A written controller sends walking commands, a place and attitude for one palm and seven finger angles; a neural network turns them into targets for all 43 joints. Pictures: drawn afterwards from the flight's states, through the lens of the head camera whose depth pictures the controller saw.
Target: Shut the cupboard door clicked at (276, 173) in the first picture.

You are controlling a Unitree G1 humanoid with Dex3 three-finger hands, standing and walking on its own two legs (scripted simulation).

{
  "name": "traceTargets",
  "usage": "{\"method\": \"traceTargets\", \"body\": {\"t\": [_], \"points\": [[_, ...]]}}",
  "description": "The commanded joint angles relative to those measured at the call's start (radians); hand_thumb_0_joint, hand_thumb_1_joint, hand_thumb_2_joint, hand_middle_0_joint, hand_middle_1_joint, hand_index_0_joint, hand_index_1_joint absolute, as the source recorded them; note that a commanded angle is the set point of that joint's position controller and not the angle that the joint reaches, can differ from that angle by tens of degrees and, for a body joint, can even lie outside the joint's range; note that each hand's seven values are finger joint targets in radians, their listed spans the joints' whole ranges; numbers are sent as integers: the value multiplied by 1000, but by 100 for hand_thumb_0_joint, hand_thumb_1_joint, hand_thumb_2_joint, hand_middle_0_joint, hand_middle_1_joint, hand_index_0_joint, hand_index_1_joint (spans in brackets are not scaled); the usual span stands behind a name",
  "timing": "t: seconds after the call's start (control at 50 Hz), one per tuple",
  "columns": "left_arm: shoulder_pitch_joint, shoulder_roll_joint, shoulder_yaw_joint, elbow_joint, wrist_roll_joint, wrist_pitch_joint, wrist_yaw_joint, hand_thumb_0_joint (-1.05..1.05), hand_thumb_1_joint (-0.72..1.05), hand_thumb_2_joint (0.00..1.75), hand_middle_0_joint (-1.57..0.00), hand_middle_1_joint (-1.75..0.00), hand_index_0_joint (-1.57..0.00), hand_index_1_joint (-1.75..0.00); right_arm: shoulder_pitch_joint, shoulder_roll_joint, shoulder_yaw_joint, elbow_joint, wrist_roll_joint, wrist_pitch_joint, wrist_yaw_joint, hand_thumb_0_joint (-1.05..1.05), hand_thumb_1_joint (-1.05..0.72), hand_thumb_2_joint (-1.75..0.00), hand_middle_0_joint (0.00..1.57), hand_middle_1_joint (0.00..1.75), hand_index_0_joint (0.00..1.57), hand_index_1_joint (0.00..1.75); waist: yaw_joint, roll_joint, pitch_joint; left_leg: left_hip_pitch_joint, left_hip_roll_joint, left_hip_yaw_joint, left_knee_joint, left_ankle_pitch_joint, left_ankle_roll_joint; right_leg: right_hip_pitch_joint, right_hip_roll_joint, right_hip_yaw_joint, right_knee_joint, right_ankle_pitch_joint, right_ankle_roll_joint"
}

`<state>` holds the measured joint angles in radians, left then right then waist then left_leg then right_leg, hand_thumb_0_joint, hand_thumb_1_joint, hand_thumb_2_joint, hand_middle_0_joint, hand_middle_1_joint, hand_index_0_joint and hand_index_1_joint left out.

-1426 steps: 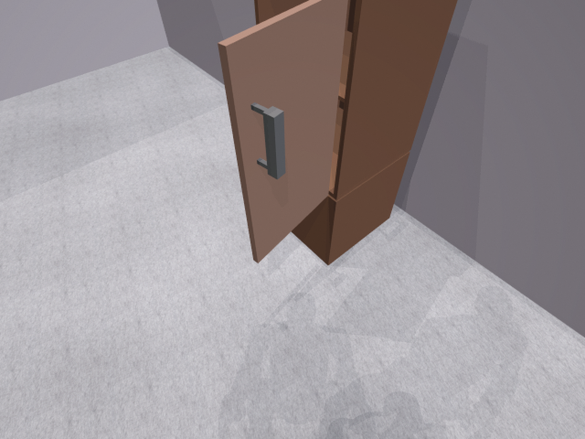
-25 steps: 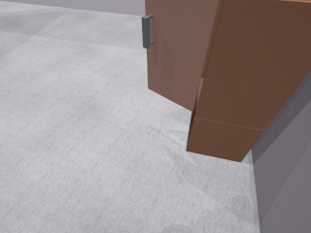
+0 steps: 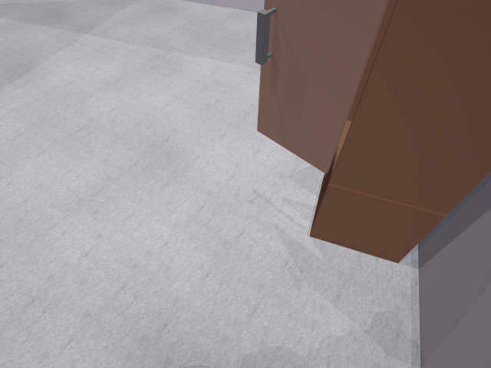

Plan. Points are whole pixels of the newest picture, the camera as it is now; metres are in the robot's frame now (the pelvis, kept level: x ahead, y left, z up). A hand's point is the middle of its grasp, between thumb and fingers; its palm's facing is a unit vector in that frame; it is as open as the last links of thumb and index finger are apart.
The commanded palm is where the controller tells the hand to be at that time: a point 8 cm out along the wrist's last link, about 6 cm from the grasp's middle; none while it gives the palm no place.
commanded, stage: walk to a spot facing it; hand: left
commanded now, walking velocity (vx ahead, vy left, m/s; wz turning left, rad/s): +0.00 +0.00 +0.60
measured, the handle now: (267, 36) +0.96 -0.02 +0.06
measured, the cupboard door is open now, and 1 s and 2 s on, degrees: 66 66 66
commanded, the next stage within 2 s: turn to face it in 1.90 s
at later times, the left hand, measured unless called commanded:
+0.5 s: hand out of the picture +0.04 +0.23 -0.15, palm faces +0.27 -0.92 -0.28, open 7.4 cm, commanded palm none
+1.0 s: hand out of the picture -0.10 +0.21 -0.18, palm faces +0.60 -0.77 -0.24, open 7.4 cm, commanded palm none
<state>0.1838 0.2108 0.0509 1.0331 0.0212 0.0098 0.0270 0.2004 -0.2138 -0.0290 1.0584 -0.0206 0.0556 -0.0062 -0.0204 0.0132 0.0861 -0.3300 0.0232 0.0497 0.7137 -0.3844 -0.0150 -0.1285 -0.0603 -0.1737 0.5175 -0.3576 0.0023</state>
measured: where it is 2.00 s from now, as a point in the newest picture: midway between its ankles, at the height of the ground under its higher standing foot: (183, 347)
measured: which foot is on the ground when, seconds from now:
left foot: down 0.00-0.54, up 0.56-0.88, down 0.90-1.00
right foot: down 0.00-0.10, up 0.12-0.52, down 0.54-0.90, up 0.92-1.00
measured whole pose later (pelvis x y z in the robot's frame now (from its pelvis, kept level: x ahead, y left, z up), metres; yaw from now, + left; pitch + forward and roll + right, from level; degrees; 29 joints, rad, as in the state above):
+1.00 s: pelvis +0.00 +0.02 -0.01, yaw +36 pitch +0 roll +1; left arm 0.26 0.26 0.08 0.95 0.03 0.05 -0.01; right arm 0.16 -0.22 -0.04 0.88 -0.03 0.00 0.02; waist 0.00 -0.06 0.10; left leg -0.27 0.00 0.07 0.61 -0.34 0.03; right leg -0.38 -0.14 -0.10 1.06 -0.52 0.06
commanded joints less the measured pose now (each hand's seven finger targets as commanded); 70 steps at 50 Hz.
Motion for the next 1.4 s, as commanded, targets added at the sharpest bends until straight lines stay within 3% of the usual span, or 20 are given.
{"method": "traceTargets", "body": {"t": [0.0, 0.04, 0.08, 0.16, 0.46, 0.48, 0.52, 0.56, 0.7, 0.78, 0.84, 0.86, 0.88, 0.9, 1.0, 1.26, 1.28, 1.3, 1.32, 1.38], "points": [[28, 206, 54, -78, 14, -2, 19, 0, 90, 90, -20, -30, -20, -30, -30, -76, -34, -120, 10, -12, 7, 0, -90, -90, 20, 30, 20, 30, 18, -188, -6, -105, 59, -22, 90, -136, -12, 36, -334, 118, -71, 673, -172], [5, 205, 56, -102, 3, 1, 15, 0, 90, 90, -20, -30, -20, -30, 56, -79, -33, -107, 3, -18, 14, 0, -90, -90, 20, 30, 20, 30, -28, -121, -46, 57, 31, 22, -137, 140, -7, -32, -266, 32, 81, 590, -82], [40, 107, 38, -145, -16, 12, 5, 0, 90, 90, -20, -30, -20, -30, 174, -233, -69, -95, -13, -32, 4, 0, -90, -90, 20, 30, 20, 30, -58, 393, -107, 255, 325, -471, -359, 792, 162, -353, -25, -9, 495, -242, 68], [-55, 131, 47, -170, 4, 29, 0, 0, 90, 90, -20, -30, -20, -30, 80, -209, -63, -143, -16, -29, -15, 0, -90, -90, 20, 30, 20, 30, -32, 147, -76, 68, 277, -468, -458, 137, 168, -387, -32, 196, 647, -127, 32], [105, 128, 46, -179, -7, 19, 1, 0, 90, 90, -20, -30, -20, -30, -17, -206, -94, -199, -9, -5, -1, 0, -90, -90, 20, 30, 20, 30, 43, 160, -156, -45, 95, -441, -405, 96, 114, -29, 86, 147, 15, 19, 32], [156, 152, 57, -170, -4, 14, 4, 0, 90, 90, -20, -30, -20, -30, -38, -177, -94, -212, -3, -1, 2, 0, -90, -90, 20, 30, 20, 30, 69, 100, -147, -165, 38, -394, -349, 5, 68, 92, 41, 171, -130, 45, 15], [81, 275, 69, -209, 19, 7, 15, 0, 90, 90, -20, -30, -20, -30, -28, -98, -91, -229, 1, -4, 6, 0, -90, -90, 20, 30, 20, 30, 64, -300, -65, -362, -156, -135, 239, -175, -40, -15, -416, 649, -382, -170, -159], [-114, 212, 50, -267, 8, 6, 21, 0, 90, 90, -20, -30, -20, -30, 53, -113, -95, -216, -11, 10, 24, 0, -90, -90, 20, 30, 20, 30, -50, -103, -41, -247, -81, -152, 486, -105, -21, -226, -365, 455, -331, -70, -170], [69, 185, 52, -207, 6, -19, 18, 0, 90, 90, -20, -30, -20, -30, -79, -81, -58, -239, 4, 1, 37, 0, -90, -90, 20, 30, 20, 30, 36, -209, -104, -245, -17, -4, 237, -51, -59, 140, -243, 144, -76, 744, -118], [163, 230, 72, -169, 10, -21, 6, 0, 90, 90, -20, -30, -20, -30, -143, -74, -39, -261, 5, -18, 41, 0, -90, -90, 20, 30, 20, 30, 88, -249, -113, -164, -21, 55, 13, -76, -30, 198, -284, 151, -62, 674, -107], [126, 235, 77, -172, 4, -27, -11, 0, 90, 90, -20, -30, -20, -30, -43, -100, -42, -232, -1, -39, 39, 0, -90, -90, 20, 30, 20, 30, 24, -192, -143, 78, -39, 91, -207, 24, -1, 70, -273, 90, 21, 457, -62], [108, 217, 72, -176, -2, -27, -17, 0, 90, 90, -20, -30, -20, -30, 52, -149, -56, -204, -3, -47, 39, 0, -90, -90, 20, 30, 20, 30, -30, -74, -180, 288, -6, 19, -311, 89, 27, -79, -236, 25, 198, 355, -16], [92, 142, 58, -218, -11, -25, -30, 0, 90, 90, -20, -30, -20, -30, 156, -283, -92, -182, -17, -54, 28, 0, -90, -90, 20, 30, 20, 30, -90, 261, -232, 513, 269, -369, -351, 176, 148, -403, -87, -52, 474, -70, 60], [-59, 116, 34, -286, 1, -26, -32, 0, 90, 90, -20, -30, -20, -30, 275, -324, -102, -139, -15, -51, 15, 0, -90, -90, 20, 30, 20, 30, -156, 314, -188, 572, 392, -547, -380, 386, 253, -627, -34, 40, 635, -307, 60], [-69, 129, 47, -235, 7, -18, -51, 0, 90, 90, -20, -30, -20, -30, 82, -209, -58, -190, -13, -73, -4, 0, -90, -90, 20, 30, 20, 30, -35, 140, -5, 224, 236, -357, -474, 97, 182, -540, -80, 162, 618, -15, 56], [63, 130, 51, -203, 3, -46, -63, 0, 90, 90, -20, -30, -20, -30, 60, -185, -62, -144, -5, -88, 2, 0, -90, -90, 20, 30, 20, 30, 73, 64, -48, 1, 130, -257, -321, 101, 150, -14, 27, 97, 28, 177, 57], [215, 192, 69, -158, 10, -62, -56, 0, 90, 90, -20, -30, -20, -30, 55, -152, -57, -149, 5, -93, 6, 0, -90, -90, 20, 30, 20, 30, 139, -67, -123, -127, 49, -190, -105, 55, 110, 220, -55, 192, -76, 79, 38], [338, 313, 97, -134, 23, -71, -42, 0, 90, 90, -20, -30, -20, -30, 99, -66, -41, -174, 17, -102, 10, 0, -90, -90, 20, 30, 20, 30, 178, -409, -238, -294, -103, -58, 276, -203, 51, 387, -370, 585, -234, -145, -52], [319, 310, 88, -137, 8, -60, -31, 0, 90, 90, -20, -30, -20, -30, 86, -95, -49, -189, 8, -96, 10, 0, -90, -90, 20, 30, 20, 30, 152, -384, -206, -351, -67, -116, 499, -246, 60, 277, -446, 747, -346, -305, -90], [108, 152, 55, -177, 7, -67, -17, 0, 90, 90, -20, -30, -20, -30, 62, -81, -51, -141, -4, -88, 22, 0, -90, -90, 20, 30, 20, 30, 47, -182, -75, -337, 58, -131, 607, 53, 36, 42, -348, 444, -332, -128, -66]]}}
